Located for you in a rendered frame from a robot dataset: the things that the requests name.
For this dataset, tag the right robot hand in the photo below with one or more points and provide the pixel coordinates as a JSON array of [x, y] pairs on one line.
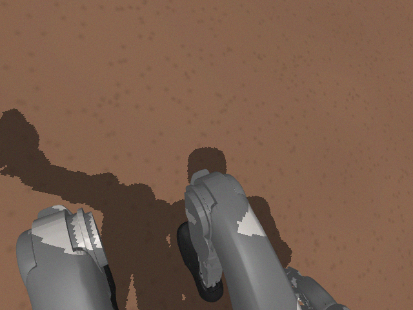
[[307, 290]]

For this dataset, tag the left robot foot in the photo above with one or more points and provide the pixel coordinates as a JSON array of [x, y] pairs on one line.
[[112, 287]]

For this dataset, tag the right robot foot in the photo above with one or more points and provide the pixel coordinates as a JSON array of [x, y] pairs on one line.
[[189, 255]]

